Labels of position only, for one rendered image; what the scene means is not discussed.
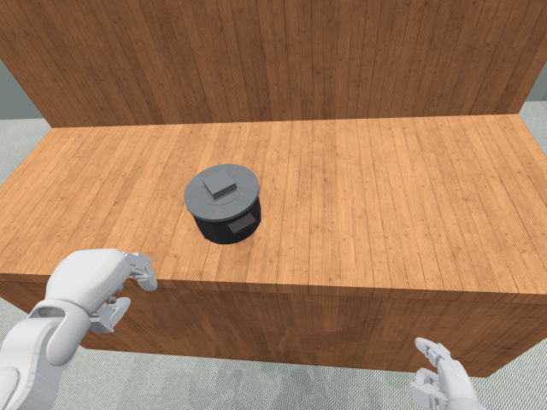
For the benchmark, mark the table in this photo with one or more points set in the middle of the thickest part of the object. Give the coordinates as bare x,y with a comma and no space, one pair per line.
401,194

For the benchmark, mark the robot left forearm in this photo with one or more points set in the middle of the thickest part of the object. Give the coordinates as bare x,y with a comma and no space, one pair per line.
37,351

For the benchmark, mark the knob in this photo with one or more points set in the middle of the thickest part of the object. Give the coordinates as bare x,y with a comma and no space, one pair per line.
219,184

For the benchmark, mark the pot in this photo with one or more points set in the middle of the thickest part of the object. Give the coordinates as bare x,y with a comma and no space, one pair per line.
234,230

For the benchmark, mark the lid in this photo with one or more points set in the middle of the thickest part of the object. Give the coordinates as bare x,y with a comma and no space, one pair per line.
203,206

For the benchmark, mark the right robot hand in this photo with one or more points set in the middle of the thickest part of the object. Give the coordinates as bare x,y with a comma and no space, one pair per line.
435,391

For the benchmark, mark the left robot hand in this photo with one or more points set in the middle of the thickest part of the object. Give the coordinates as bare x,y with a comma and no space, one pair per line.
88,278

